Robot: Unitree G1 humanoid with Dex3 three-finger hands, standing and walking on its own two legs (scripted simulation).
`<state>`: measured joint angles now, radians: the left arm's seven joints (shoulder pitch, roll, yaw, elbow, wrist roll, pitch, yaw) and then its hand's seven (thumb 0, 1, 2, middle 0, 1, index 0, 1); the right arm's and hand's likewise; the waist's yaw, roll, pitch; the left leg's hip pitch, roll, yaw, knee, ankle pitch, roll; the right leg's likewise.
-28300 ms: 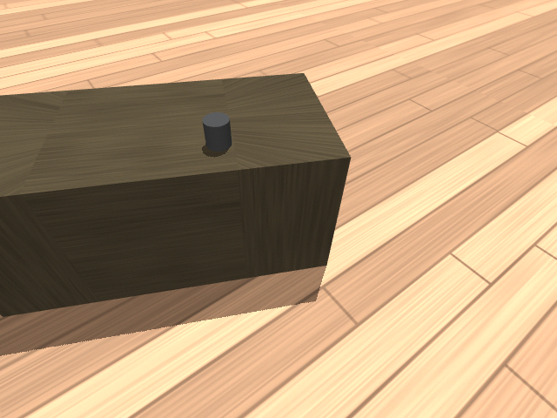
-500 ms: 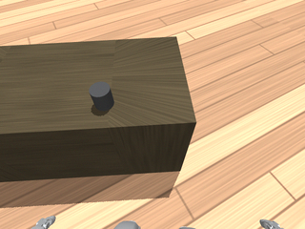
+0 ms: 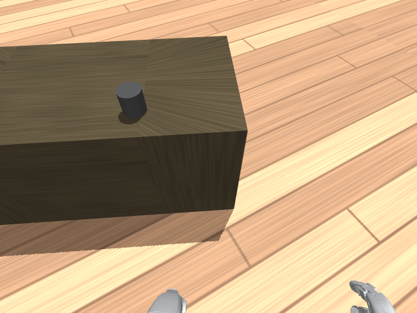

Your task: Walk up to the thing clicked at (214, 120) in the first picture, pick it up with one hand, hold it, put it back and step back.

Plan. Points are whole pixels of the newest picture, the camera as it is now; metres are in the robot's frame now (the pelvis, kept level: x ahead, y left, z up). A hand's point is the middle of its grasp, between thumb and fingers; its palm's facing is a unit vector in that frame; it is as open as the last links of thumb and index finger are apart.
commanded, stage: step back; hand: left
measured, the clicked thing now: (132, 100) +0.76 +0.26 -0.11
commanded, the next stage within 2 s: stand in 1.84 s
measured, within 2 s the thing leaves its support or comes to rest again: neither
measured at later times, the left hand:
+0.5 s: hand out of the picture -0.07 +0.27 -0.14, palm faces +0.06 -0.92 -0.39, open 7.4 cm
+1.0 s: hand out of the picture -0.26 +0.28 -0.13, palm faces +0.11 -0.89 -0.44, open 7.4 cm
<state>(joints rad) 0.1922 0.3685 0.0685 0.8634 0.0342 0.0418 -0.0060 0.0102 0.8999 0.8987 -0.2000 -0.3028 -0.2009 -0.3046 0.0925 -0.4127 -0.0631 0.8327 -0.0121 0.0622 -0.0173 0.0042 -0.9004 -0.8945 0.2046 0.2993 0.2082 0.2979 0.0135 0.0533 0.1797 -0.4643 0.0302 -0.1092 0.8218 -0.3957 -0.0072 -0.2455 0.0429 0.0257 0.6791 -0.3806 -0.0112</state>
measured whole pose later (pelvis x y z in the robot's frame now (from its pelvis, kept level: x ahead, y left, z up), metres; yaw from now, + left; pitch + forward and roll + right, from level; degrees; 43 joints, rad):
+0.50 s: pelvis -0.16 -0.01 +0.01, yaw +3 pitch -3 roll -1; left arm 0.14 0.40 0.07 0.84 0.01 0.06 0.02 0.01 0.90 0.90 -0.20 -0.30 -0.20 -0.30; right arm 0.14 -0.36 -0.04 0.86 -0.04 0.05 0.00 0.01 -0.90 -0.89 0.21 0.30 0.21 0.30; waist 0.01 -0.01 0.17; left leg -0.32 0.02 -0.02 0.62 -0.26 0.01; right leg -0.42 0.09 0.09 1.10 -0.54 0.00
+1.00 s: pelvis -0.31 -0.01 +0.00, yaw +7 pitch -3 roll +1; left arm 0.18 0.42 0.07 0.91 0.04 0.03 0.01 0.01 0.90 0.90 -0.20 -0.30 -0.20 -0.30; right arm 0.23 -0.39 -0.07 0.97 -0.05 0.05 0.02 0.01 -0.90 -0.89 0.20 0.30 0.21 0.30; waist 0.01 -0.02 0.10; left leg -0.22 -0.03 -0.03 0.65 -0.38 0.01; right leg -0.42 -0.04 0.03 0.81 -0.45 -0.01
